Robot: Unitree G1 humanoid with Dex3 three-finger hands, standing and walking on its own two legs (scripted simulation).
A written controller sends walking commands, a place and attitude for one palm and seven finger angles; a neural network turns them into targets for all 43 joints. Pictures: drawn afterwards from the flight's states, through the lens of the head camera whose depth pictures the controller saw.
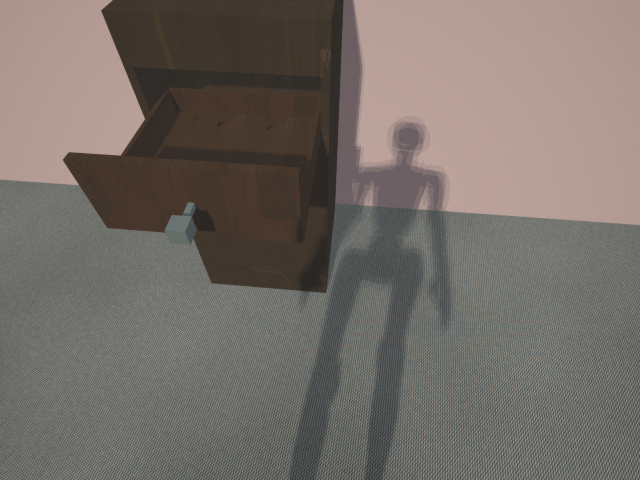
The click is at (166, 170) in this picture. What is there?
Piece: drawer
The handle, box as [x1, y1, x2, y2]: [165, 202, 196, 244]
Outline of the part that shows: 194,203 188,202 181,216 171,215 165,228 165,232 171,243 190,244 196,230 191,217 195,208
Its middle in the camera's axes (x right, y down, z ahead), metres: -0.23 -0.03 +0.66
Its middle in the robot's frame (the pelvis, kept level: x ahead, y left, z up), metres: +0.50 +0.26 -0.02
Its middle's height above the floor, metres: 0.76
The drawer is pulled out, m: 0.30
